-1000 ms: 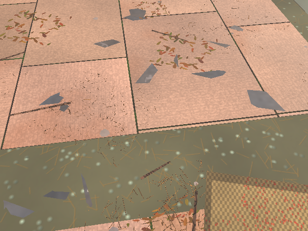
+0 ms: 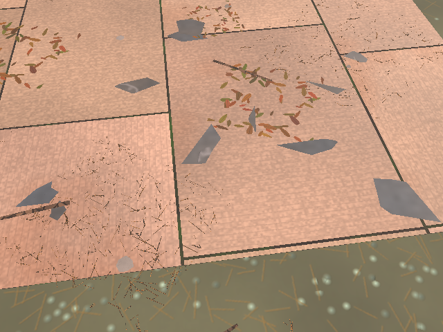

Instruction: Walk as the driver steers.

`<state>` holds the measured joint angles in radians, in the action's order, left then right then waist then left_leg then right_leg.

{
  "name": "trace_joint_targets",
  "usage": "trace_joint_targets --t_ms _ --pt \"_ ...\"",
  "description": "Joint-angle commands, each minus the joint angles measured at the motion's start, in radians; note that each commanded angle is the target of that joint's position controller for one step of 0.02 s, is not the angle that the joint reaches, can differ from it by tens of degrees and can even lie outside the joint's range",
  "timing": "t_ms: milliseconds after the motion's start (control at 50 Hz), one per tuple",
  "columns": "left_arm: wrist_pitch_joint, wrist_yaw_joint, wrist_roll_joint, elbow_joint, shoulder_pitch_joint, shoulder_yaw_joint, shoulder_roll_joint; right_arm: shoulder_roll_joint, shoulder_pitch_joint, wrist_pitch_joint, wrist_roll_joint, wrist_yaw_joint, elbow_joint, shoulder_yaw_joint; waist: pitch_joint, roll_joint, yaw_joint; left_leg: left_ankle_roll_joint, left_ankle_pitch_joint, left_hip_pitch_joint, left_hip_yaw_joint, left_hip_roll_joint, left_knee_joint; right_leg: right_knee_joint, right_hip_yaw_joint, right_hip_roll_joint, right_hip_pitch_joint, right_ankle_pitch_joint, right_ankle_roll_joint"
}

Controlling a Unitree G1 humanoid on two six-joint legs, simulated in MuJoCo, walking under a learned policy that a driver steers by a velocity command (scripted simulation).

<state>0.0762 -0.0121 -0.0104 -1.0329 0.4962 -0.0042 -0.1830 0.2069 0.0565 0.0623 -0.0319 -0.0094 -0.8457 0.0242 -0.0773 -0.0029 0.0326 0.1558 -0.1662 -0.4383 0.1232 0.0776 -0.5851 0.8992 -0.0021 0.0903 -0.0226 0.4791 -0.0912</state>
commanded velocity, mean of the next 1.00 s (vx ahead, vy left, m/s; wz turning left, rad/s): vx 0.50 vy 0.00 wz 0.04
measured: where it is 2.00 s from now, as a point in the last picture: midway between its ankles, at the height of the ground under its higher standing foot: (209, 158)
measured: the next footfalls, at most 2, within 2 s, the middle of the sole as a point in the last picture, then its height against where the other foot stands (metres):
right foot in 0.52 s outside the picture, level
left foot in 1.08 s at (225, 241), level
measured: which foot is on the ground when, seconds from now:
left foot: down 0.00-0.54, up 0.56-1.00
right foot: up 0.00-0.50, down 0.52-1.00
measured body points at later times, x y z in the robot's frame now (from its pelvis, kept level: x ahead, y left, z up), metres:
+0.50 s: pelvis +0.27 -0.03 +0.01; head +0.31 -0.04 +0.46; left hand +0.49 +0.17 -0.09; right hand +0.16 -0.26 -0.13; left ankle +0.10 +0.05 -0.71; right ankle +0.41 -0.12 -0.71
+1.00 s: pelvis +0.54 -0.04 +0.02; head +0.57 -0.04 +0.47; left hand +0.44 +0.18 -0.12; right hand +0.73 -0.25 -0.10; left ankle +0.69 +0.06 -0.69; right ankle +0.41 -0.12 -0.71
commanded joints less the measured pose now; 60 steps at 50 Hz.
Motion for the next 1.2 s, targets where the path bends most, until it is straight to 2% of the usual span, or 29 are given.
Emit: trace_joint_targets --t_ms 20,40,80,140,180,280,400,460,500,520,540,560,580,600,640,660,700,740,820,880,960,1020,1060,1080,1100,1120,1140,1160,1200 --pt "0.012 0.008 -0.009 0.105 -0.037 -0.034 -0.15 0.156 0.249 -0.006 0.031 0.001 -0.051 0.055 0.11 -0.043 -0.089 0.213 -0.346 0.526 -0.697 -0.425 0.37 0.488 -0.07 -0.085 -0.631 -0.12 -0.023" --pt "0.015 0.014 -0.014 0.116 -0.096 -0.038 -0.15 0.104 0.197 0.003 0.028 -0.005 -0.048 0.042 0.033 -0.002 -0.069 0.179 -0.261 0.391 -0.607 -0.383 0.413 0.429 -0.061 -0.111 -0.592 -0.171 -0.025" --pt "-0.006 0.024 -0.025 0.107 -0.079 -0.033 -0.105 0.059 0.216 0.023 0.02 0.0 -0.081 0.025 0.005 0.017 -0.006 0.122 -0.058 0.244 -0.446 -0.311 0.443 0.336 -0.063 -0.154 -0.479 -0.194 -0.003" --pt "-0.028 0.036 -0.028 0.114 -0.104 -0.028 -0.064 0.078 0.287 0.048 0.024 0.002 -0.128 0.024 -0.003 -0.012 0.013 0.102 0.085 0.202 -0.322 -0.269 0.473 0.24 -0.027 -0.179 -0.476 -0.231 0.026" --pt "-0.035 0.04 -0.027 0.149 -0.205 -0.03 -0.076 0.098 0.323 0.05 0.025 0.001 -0.144 0.026 -0.027 -0.026 -0.001 0.089 0.107 0.217 -0.276 -0.251 0.5 0.16 -0.001 -0.202 -0.555 -0.313 0.042" --pt "-0.035 0.044 -0.013 0.212 -0.424 -0.023 -0.071 0.095 0.426 0.046 0.028 0.002 -0.173 0.016 -0.034 -0.043 -0.066 0.03 0.272 0.322 -0.204 -0.217 0.484 -0.098 0.051 -0.191 -0.62 -0.491 0.067" --pt "-0.027 0.043 -0.011 0.262 -0.584 -0.019 -0.076 0.105 0.518 0.038 0.01 0.019 -0.209 0.011 -0.04 -0.064 -0.114 0.043 0.431 0.533 -0.2 -0.266 0.408 -0.273 0.076 -0.143 -0.641 -0.454 0.045" --pt "-0.014 0.037 -0.011 0.259 -0.537 -0.028 -0.093 0.124 0.482 0.035 0.005 0.029 -0.215 0.015 -0.021 -0.075 -0.064 0.032 0.657 0.573 -0.183 -0.292 0.306 -0.348 0.087 -0.102 -0.521 -0.336 0.0" --pt "0.001 0.021 -0.016 0.174 -0.284 -0.051 -0.126 0.138 0.446 0.031 0.011 0.028 -0.215 0.018 0.104 -0.062 0.046 -0.001 0.82 0.522 -0.14 -0.256 0.038 -0.442 0.11 -0.041 -0.206 -0.341 -0.047" --pt "0.011 0.009 -0.038 0.123 -0.103 -0.072 -0.183 0.125 0.43 0.034 0.02 0.026 -0.195 0.012 0.211 -0.032 0.114 -0.018 0.6 0.336 -0.119 -0.222 -0.193 -0.44 -0.006 -0.152 0.068 -0.32 -0.091" --pt "0.011 0.003 -0.063 0.11 0.024 -0.102 -0.298 0.018 0.519 0.036 0.059 0.015 -0.162 -0.011 0.378 0.178 0.1 -0.072 0.029 -0.024 -0.038 -0.072 -0.599 -0.471 -0.466 -0.477 0.398 -0.24 -0.222" --pt "-0.005 0.016 -0.022 0.102 -0.011 -0.1 -0.259 0.097 0.517 0.034 0.039 0.016 -0.183 0.014 0.395 0.13 0.09 -0.061 -0.342 -0.155 -0.148 -0.013 -0.746 -0.603 -0.693 -0.517 0.364 -0.217 -0.264" --pt "-0.007 0.021 -0.002 0.112 -0.131 -0.087 -0.213 0.116 0.42 0.033 0.025 0.015 -0.153 0.025 0.204 0.08 0.035 -0.053 -0.248 -0.219 -0.176 -0.083 -0.751 -0.631 -0.52 -0.466 0.205 -0.172 -0.225" --pt "0.0 0.026 0.001 0.125 -0.211 -0.072 -0.15 0.1 0.357 0.037 0.021 0.009 -0.134 0.022 0.111 0.042 0.012 -0.054 -0.17 -0.2 -0.173 -0.118 -0.694 -0.676 -0.404 -0.424 0.058 -0.234 -0.195" --pt "0.013 0.023 0.0 0.103 -0.239 -0.051 -0.081 0.063 0.347 0.016 0.0 0.0 -0.133 0.022 0.034 0.053 -0.051 -0.07 -0.116 -0.105 -0.165 -0.164 -0.587 -0.729 -0.239 -0.33 -0.116 -0.361 -0.124" --pt "0.02 0.021 -0.002 0.088 -0.22 -0.046 -0.07 0.04 0.364 0.003 -0.006 -0.007 -0.142 0.018 0.038 0.06 -0.064 -0.079 -0.104 -0.072 -0.156 -0.165 -0.569 -0.739 -0.195 -0.311 -0.143 -0.409 -0.115" --pt "0.034 0.019 0.002 0.058 -0.161 -0.05 -0.093 0.033 0.343 -0.011 -0.007 -0.017 -0.13 0.021 0.034 0.056 -0.077 -0.092 -0.071 -0.092 -0.134 -0.167 -0.54 -0.752 -0.145 -0.293 -0.149 -0.513 -0.12" --pt "0.037 0.019 0.001 0.041 -0.123 -0.053 -0.114 0.041 0.256 -0.019 -0.006 -0.02 -0.098 0.023 0.007 0.057 -0.07 -0.107 0.0 -0.162 -0.116 -0.183 -0.48 -0.777 -0.11 -0.28 -0.142 -0.534 -0.12" --pt "0.034 0.017 0.0 0.02 -0.057 -0.043 -0.11 0.041 0.077 -0.019 0.007 -0.023 -0.038 0.016 -0.022 0.06 -0.033 -0.125 0.136 -0.215 -0.082 -0.179 -0.267 -0.789 -0.048 -0.252 -0.095 -0.612 -0.099" --pt "0.038 0.009 -0.005 0.001 -0.003 -0.041 -0.115 0.027 -0.015 -0.017 0.016 -0.025 -0.013 0.004 -0.031 0.066 -0.003 -0.107 0.197 -0.19 -0.062 -0.151 -0.136 -0.797 0.004 -0.266 -0.035 -0.65 -0.08" --pt "0.033 -0.009 -0.017 -0.026 0.044 -0.04 -0.113 0.039 -0.092 -0.012 0.011 -0.025 0.021 0.005 -0.052 0.06 0.011 -0.061 0.137 -0.21 -0.053 -0.123 -0.048 -0.753 0.053 -0.319 0.113 -0.739 -0.077" --pt "0.028 -0.022 -0.02 -0.026 0.012 -0.045 -0.138 0.051 -0.035 -0.004 0.005 -0.019 0.012 0.016 -0.006 0.073 -0.03 -0.007 0.007 -0.082 0.004 -0.057 -0.001 -0.59 0.111 -0.333 0.17 -1.098 -0.058" --pt "0.014 -0.024 -0.018 -0.018 -0.011 -0.053 -0.167 0.082 0.173 0.006 0.001 -0.01 -0.053 0.04 0.112 0.072 -0.115 0.043 -0.019 0.158 0.033 0.015 0.073 -0.279 0.153 -0.315 0.14 -1.232 -0.037" --pt "0.014 -0.023 -0.012 0.007 -0.032 -0.051 -0.171 0.141 0.332 0.011 -0.016 -0.004 -0.096 0.065 0.197 0.046 -0.183 0.095 -0.027 0.405 -0.094 -0.064 0.097 -0.034 0.168 -0.297 -0.046 -1.036 -0.014" --pt "0.021 -0.005 0.018 0.067 0.003 -0.037 -0.097 0.26 0.429 0.008 -0.026 0.009 -0.089 0.101 0.327 -0.16 -0.174 0.251 -0.041 0.73 -0.575 -0.367 0.132 0.393 0.198 -0.143 -0.438 -0.439 0.04" --pt "0.03 0.004 0.002 0.088 -0.053 -0.051 -0.139 0.251 0.399 -0.01 0.011 0.0 -0.096 0.099 0.36 -0.133 -0.152 0.302 -0.006 0.769 -0.876 -0.442 0.284 0.547 0.022 -0.032 -0.632 0.026 0.045" --pt "0.039 0.01 -0.006 0.127 -0.157 -0.055 -0.15 0.232 0.315 -0.015 0.027 -0.001 -0.09 0.094 0.195 -0.067 -0.12 0.259 -0.033 0.644 -0.708 -0.4 0.304 0.519 -0.039 -0.114 -0.725 -0.069 0.035" --pt "0.049 0.013 -0.002 0.14 -0.193 -0.054 -0.149 0.176 0.255 -0.014 0.027 -0.001 -0.078 0.082 0.111 -0.005 -0.09 0.213 0.034 0.502 -0.603 -0.366 0.337 0.436 -0.034 -0.152 -0.693 -0.152 0.038" --pt "0.024 0.01 -0.024 0.145 -0.184 -0.054 -0.124 0.116 0.2 -0.006 0.032 0.006 -0.072 0.064 0.04 0.026 -0.013 0.142 0.183 0.303 -0.457 -0.267 0.371 0.296 -0.034 -0.193 -0.571 -0.179 0.066"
